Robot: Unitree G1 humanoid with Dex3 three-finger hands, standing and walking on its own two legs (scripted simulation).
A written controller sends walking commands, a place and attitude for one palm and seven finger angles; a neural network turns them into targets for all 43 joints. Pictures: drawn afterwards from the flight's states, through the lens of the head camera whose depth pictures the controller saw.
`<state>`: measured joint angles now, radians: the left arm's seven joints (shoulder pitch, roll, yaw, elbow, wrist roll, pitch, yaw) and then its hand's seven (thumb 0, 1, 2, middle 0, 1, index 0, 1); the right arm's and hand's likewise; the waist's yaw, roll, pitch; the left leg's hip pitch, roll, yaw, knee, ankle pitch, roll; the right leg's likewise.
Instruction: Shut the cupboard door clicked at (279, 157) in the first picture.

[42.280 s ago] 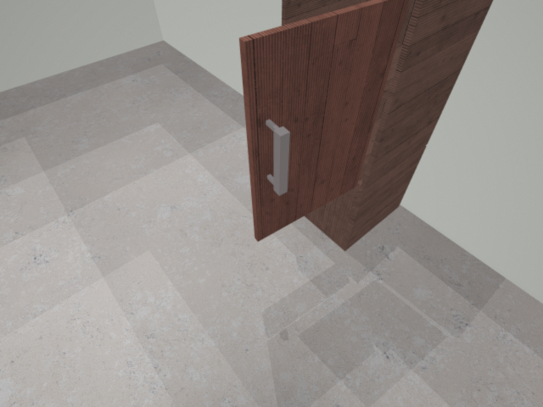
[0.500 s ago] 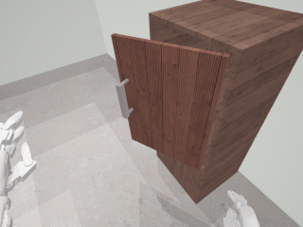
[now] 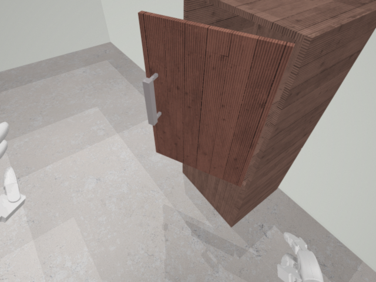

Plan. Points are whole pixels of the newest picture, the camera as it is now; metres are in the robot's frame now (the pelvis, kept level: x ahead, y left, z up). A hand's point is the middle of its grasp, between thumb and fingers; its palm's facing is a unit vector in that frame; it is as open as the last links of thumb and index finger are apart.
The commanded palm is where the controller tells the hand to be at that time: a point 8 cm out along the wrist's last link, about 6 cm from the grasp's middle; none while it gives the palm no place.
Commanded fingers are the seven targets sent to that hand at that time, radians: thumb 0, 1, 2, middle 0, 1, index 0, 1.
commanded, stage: step back with the hand held close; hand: left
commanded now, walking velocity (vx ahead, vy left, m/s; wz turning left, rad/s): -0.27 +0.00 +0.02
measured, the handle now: (154, 99) +0.67 +0.15 -0.01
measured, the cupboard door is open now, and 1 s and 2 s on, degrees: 26 26 26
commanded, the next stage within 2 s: stop stepping back and stand still in 0.92 s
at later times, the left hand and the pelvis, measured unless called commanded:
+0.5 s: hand out of the picture +0.11 +0.27 +0.18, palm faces +0.47 -0.75 -0.46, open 7.4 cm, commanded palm +0.03 +0.30 +0.18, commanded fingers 0.00 0.90 0.90 -0.20 -0.30 -0.20 -0.30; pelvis -0.09 +0.00 -0.01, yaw +4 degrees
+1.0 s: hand out of the picture +0.00 +0.27 +0.18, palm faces +0.42 -0.80 -0.43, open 7.4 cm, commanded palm -0.06 +0.31 +0.18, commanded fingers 0.00 0.90 0.90 -0.20 -0.30 -0.20 -0.30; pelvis -0.20 +0.01 -0.01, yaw -1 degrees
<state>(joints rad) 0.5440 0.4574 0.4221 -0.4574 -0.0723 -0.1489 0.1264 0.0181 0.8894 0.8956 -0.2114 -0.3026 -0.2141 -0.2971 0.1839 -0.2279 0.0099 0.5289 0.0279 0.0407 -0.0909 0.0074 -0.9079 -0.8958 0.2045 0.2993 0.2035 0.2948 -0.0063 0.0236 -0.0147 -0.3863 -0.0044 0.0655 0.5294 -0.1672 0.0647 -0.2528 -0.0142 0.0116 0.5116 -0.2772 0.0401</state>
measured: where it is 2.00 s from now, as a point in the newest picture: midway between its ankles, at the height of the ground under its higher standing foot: outside the picture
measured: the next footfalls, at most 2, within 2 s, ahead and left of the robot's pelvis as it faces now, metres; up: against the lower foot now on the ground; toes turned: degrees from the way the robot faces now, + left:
right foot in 0.52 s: -0.03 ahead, -0.13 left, +0.00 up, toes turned +6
left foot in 0.74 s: -0.03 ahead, +0.12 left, +0.00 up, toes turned +5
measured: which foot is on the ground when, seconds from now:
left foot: down 0.00-0.58, up 0.60-0.72, down 0.74-1.00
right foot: down 0.00-0.42, up 0.44-0.50, down 0.52-0.76, up 0.78-1.00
